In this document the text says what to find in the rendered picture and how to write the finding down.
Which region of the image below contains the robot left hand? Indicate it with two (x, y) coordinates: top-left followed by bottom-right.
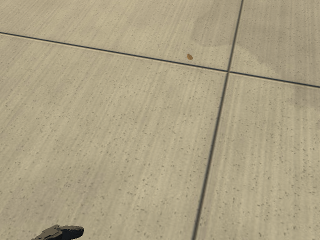
(31, 224), (84, 240)

